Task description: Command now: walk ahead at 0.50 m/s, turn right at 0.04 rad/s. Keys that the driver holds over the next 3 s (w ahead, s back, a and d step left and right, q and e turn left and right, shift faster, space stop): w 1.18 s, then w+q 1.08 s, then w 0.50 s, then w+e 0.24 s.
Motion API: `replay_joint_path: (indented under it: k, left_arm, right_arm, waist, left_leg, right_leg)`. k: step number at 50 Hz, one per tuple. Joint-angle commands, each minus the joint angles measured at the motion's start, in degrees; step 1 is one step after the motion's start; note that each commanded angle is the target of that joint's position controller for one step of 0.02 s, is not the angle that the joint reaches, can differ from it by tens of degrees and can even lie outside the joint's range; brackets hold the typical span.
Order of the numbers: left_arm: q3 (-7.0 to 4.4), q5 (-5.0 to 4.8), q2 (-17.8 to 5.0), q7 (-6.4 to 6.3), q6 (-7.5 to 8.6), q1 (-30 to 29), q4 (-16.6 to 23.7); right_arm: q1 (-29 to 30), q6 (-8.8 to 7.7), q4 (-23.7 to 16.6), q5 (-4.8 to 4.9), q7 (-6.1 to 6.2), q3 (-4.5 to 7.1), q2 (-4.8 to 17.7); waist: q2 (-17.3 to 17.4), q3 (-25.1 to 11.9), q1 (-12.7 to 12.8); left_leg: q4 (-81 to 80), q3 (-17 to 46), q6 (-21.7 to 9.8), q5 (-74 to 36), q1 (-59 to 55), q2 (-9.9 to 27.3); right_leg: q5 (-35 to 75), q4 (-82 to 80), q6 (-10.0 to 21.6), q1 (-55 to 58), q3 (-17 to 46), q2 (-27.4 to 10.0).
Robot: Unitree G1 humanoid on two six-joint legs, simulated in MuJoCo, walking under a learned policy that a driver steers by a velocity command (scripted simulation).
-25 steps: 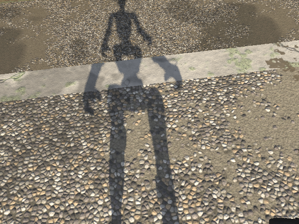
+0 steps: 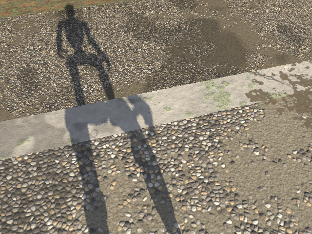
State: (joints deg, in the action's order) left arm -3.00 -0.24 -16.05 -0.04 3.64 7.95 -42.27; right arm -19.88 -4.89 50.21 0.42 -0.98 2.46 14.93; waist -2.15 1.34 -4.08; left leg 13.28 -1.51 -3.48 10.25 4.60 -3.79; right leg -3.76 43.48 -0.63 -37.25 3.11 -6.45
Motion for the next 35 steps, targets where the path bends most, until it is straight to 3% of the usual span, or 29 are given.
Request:
replay_joint_path:
  k: [1,4,7,8,9,10,11,12,13,14,15,16,18,20,23,27,30,32,34,35]
  left_arm:
    - [-0.03,-0.32,-1.9,0.6,1.12,-5.7,4.5]
    - [-0.04,-0.76,-2.5,1.46,1.51,-9.9,6.0]
    - [-0.52,-0.73,-4.1,2.21,1.92,-9.5,6.5]
    - [-1.07,-0.59,-5.2,2.21,2.01,-6.5,5.7]
    - [-2.17,-0.35,-7.1,1.96,2.02,0.3,3.6]
    - [-3.45,0.06,-10.1,1.43,1.93,10.0,1.1]
    - [-4.82,0.87,-15.9,1.06,1.5,16.6,0.0]
    - [-3.95,-0.16,-12.7,1.17,1.15,18.5,-0.7]
    - [-2.76,-0.46,-9.7,1.17,1.12,14.9,-0.5]
    - [-2.22,-0.31,-8.3,1.1,1.07,10.7,0.3]
    - [-1.74,0.16,-6.9,1.33,1.16,7.2,0.4]
    - [-1.27,0.6,-5.3,1.45,1.54,5.0,0.6]
    - [-1.29,0.53,-5.2,1.63,2.14,3.6,0.2]
    - [-1.67,0.37,-6.5,1.4,2.68,4.4,-1.0]
    - [-1.88,0.23,-7.6,0.66,2.44,6.8,-2.8]
    - [-2.08,-0.42,-9.0,0.09,1.92,10.9,-5.3]
    - [-2.22,-0.78,-9.4,-0.06,1.07,13.9,-7.4]
    - [-2.46,-0.96,-9.8,-0.31,0.4,14.4,-8.4]
    - [-2.74,-0.93,-10.5,-0.54,-0.25,13.6,-8.8]
    - [-2.75,-0.95,-10.7,-0.64,-0.59,12.3,-8.7]
  right_arm:
    - [0.3,-0.45,-2.6,0.58,0.58,2.29,10.3]
    - [-2.4,0.41,-1.0,0.8,0.68,2.36,10.6]
    - [-2.3,1.37,-0.1,0.96,1.12,2.83,11.7]
    - [-1.4,1.63,-0.2,1.0,1.26,2.98,12.2]
    - [-0.4,1.91,-0.4,0.99,1.38,2.78,11.8]
    - [-0.3,1.94,-1.3,0.28,1.52,1.88,9.9]
    - [-5.9,0.92,-2.9,-0.42,1.19,0.03,4.3]
    - [-5.8,-0.25,-2.1,0.0,0.9,-0.14,4.5]
    - [-1.1,-1.09,-3.4,1.53,0.42,1.29,9.7]
    - [3.1,-1.43,-4.6,1.99,0.31,1.32,9.9]
    - [5.1,-1.36,-4.9,1.15,0.44,1.39,9.4]
    - [4.4,-0.8,-4.6,0.55,0.59,1.74,9.0]
    - [2.1,0.51,-3.7,0.33,0.66,1.41,6.6]
    - [3.9,1.21,-4.4,-0.04,0.95,1.29,5.9]
    - [9.7,1.03,-6.1,-0.42,0.84,1.05,5.2]
    - [17.8,0.32,-8.1,0.03,0.0,0.32,3.8]
    - [22.0,-0.02,-9.9,0.45,-0.83,0.23,4.2]
    - [22.8,-0.33,-10.8,0.45,-1.43,0.37,5.1]
    - [20.1,-0.56,-10.3,0.39,-1.69,0.87,6.4]
    - [15.3,-0.64,-9.0,0.26,-1.55,1.64,7.7]
  waist:
    - [5.8,0.9,-0.3]
    - [6.0,2.1,-1.2]
    - [6.8,1.6,0.7]
    - [7.3,-0.2,2.8]
    - [6.7,-4.4,6.5]
    - [4.7,-11.7,10.5]
    - [-7.0,-20.5,9.8]
    - [-12.6,-24.1,10.5]
    - [-8.0,-15.5,10.5]
    - [-4.9,-9.3,9.1]
    - [-1.8,-4.8,7.4]
    - [-2.7,-3.3,5.3]
    - [-3.5,-2.7,3.2]
    - [-2.4,-1.3,2.8]
    - [-1.0,0.2,4.3]
    - [-0.6,1.7,7.4]
    - [-0.6,2.8,8.6]
    - [-1.0,2.8,8.0]
    - [-2.2,1.0,5.9]
    - [-2.4,-1.9,2.9]
  left_leg:
    - [-5.8,6.6,-7.9,-12.5,2.4,13.7]
    - [-3.9,7.5,-7.6,-12.8,-2.4,16.1]
    - [0.1,8.3,-6.3,-18.8,-7.3,18.5]
    - [3.8,7.5,-5.6,-26.3,-7.8,18.1]
    - [11.7,5.3,-4.3,-33.9,-6.4,15.8]
    - [24.4,3.2,-2.4,-29.6,1.0,13.0]
    - [46.8,-0.6,1.8,-8.0,24.1,4.7]
    - [56.8,5.9,2.3,22.7,34.0,1.1]
    - [60.9,8.0,1.4,20.8,39.3,4.8]
    - [59.3,6.1,0.9,15.6,39.6,7.7]
    - [55.7,5.2,1.2,11.4,37.8,9.6]
    - [52.5,5.7,1.5,8.4,34.3,11.3]
    - [50.0,5.3,2.5,5.6,29.9,12.0]
    - [46.1,4.9,3.8,1.9,31.4,12.3]
    - [35.6,4.5,4.8,-7.6,33.8,12.1]
    - [22.9,2.3,4.5,-16.5,30.6,9.7]
    - [18.6,2.6,3.4,-14.9,32.1,8.9]
    - [16.5,2.9,2.0,-11.1,32.4,8.4]
    - [15.4,1.6,0.4,-6.8,27.4,6.9]
    - [14.0,-0.3,-0.8,-6.3,20.0,5.1]
  right_leg:
    - [8.2,-8.2,-0.4,3.5,-2.2,1.7]
    - [7.3,-12.1,0.6,2.8,-2.0,2.6]
    - [1.4,-14.9,2.9,4.9,-2.1,3.5]
    - [-0.1,-15.9,3.9,9.7,-3.3,4.7]
    - [0.6,-17.5,5.5,19.5,-4.8,6.2]
    - [2.0,-15.3,8.1,35.1,-1.2,2.5]
    - [-3.8,-15.6,16.4,58.4,22.0,-12.1]
    - [-11.2,-23.8,19.4,61.5,37.9,-16.2]
    - [-16.0,-25.6,16.8,55.0,32.1,-14.3]
    - [-13.9,-27.0,15.2,46.6,24.6,-12.1]
    - [-9.7,-29.3,14.5,38.7,19.5,-9.7]
    - [-5.7,-31.1,13.7,33.5,16.0,-7.9]
    - [-1.2,-34.1,14.2,28.1,11.8,-6.3]
    - [2.7,-35.9,14.9,26.5,8.5,-6.0]
    - [5.4,-36.9,14.1,27.7,4.5,-4.8]
    - [4.2,-37.0,12.4,29.3,1.0,-3.8]
    - [4.6,-34.8,12.1,35.3,1.7,-6.2]
    - [7.6,-32.2,11.3,39.4,2.4,-8.1]
    - [16.0,-28.2,10.1,41.6,2.3,-8.5]
    - [25.1,-22.5,9.0,41.2,0.9,-7.1]
